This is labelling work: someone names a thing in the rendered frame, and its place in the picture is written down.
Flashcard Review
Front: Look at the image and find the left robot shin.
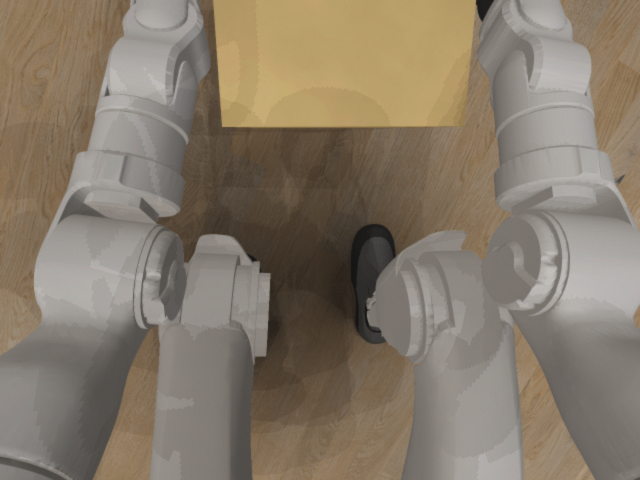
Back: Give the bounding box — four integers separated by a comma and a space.
158, 234, 253, 342

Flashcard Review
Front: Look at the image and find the carton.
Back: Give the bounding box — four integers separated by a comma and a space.
213, 0, 476, 128

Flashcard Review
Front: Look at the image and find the right robot forearm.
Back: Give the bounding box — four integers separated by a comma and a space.
477, 0, 640, 233

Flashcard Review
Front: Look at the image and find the left robot forearm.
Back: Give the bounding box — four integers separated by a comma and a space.
34, 0, 211, 307

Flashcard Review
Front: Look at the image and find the right robot upper arm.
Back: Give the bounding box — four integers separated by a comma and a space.
481, 209, 640, 480

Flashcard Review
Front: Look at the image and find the left robot foot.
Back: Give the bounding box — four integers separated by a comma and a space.
247, 254, 262, 273

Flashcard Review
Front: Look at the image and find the left robot upper arm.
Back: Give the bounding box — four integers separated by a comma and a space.
0, 214, 187, 480

